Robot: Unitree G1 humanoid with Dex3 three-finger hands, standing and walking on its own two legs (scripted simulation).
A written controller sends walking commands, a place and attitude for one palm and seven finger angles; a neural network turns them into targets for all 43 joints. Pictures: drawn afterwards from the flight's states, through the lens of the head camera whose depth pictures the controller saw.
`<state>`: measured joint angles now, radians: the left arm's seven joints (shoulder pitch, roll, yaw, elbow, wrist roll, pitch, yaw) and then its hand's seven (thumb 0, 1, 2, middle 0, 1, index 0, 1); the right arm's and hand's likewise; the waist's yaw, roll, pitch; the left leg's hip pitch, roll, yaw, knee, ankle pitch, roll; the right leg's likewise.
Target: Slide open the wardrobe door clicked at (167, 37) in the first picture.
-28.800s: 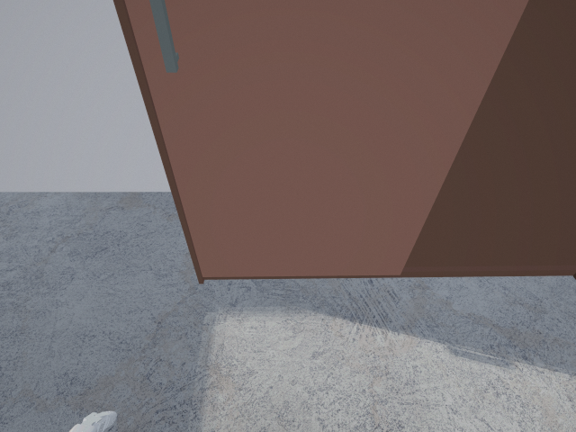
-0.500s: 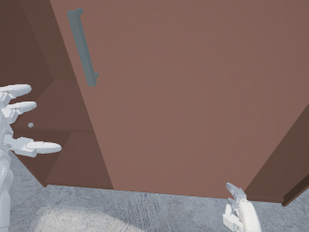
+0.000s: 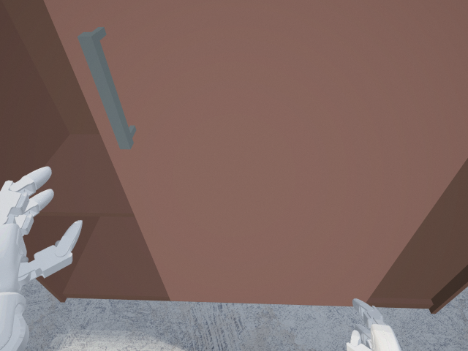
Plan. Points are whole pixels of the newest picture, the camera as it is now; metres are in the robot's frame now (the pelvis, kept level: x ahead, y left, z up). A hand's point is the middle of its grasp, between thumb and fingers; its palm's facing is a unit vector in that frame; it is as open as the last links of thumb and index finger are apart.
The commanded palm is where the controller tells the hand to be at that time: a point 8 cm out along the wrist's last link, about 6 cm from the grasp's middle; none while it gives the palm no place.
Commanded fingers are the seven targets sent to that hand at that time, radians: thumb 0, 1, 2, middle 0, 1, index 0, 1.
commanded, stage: draw the hand back to the body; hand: left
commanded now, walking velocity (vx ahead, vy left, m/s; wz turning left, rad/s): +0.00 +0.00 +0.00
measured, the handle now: (114, 92) +0.46 +0.27 +0.24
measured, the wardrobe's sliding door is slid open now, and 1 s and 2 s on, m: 0.48 0.48 0.48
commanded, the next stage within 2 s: step back with the hand held close in 0.44 s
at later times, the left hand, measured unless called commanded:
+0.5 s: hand (54, 251) +0.19 +0.27 +0.15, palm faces +0.45 -0.82 -0.36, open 7.4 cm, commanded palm +0.14 +0.30 +0.17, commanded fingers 0.00 0.90 0.90 -0.20 -0.30 -0.20 -0.30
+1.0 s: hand (14, 283) +0.15 +0.29 +0.15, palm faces +0.40 -0.78 -0.48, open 7.4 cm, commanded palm +0.09 +0.32 +0.17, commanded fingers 0.00 0.90 0.90 -0.20 -0.30 -0.20 -0.30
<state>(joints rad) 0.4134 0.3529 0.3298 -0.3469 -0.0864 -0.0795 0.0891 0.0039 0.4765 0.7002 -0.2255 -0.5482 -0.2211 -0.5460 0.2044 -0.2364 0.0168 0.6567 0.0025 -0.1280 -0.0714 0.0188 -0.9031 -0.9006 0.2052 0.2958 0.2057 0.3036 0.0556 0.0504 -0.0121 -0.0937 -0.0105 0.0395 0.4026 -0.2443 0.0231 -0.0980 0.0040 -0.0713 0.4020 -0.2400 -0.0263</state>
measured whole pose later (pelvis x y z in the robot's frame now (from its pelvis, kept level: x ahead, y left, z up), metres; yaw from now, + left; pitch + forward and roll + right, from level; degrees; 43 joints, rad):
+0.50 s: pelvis +0.00 +0.00 +0.00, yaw +1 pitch -4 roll +0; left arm 0.43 0.34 0.32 -0.38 -0.08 -0.03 0.10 0.02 0.89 0.90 -0.21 -0.31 -0.21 -0.30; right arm 0.20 -0.21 0.04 0.64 -0.01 -0.09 -0.07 0.02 -0.90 -0.90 0.21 0.30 0.21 0.30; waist 0.07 0.05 -0.01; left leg -0.08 -0.01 0.03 0.40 -0.25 0.02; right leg -0.08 0.00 -0.08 0.39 -0.24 -0.02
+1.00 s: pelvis -0.05 +0.02 +0.00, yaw +1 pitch +0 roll -1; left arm 0.55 0.44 0.40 -0.46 -0.06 -0.14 0.12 0.02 0.89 0.90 -0.22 -0.30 -0.21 -0.30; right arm 0.20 -0.24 0.01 0.54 0.01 0.01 -0.09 0.02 -0.90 -0.90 0.20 0.30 0.21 0.30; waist 0.02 0.01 -0.01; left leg -0.29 -0.03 0.04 0.48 -0.19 0.06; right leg -0.27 -0.02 -0.08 0.44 -0.17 0.00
